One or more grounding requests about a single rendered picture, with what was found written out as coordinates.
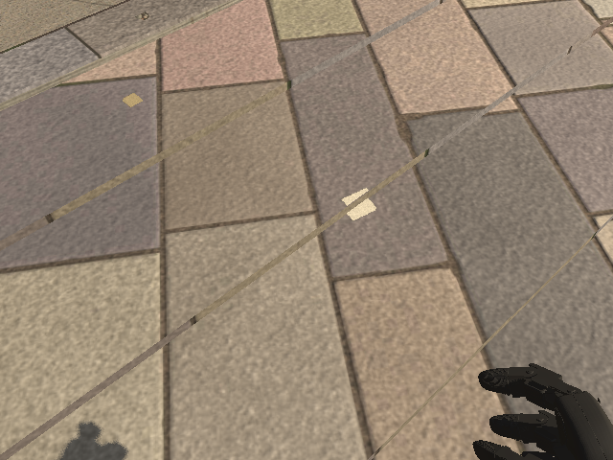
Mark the robot right hand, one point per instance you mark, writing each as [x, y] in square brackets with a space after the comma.
[579, 430]

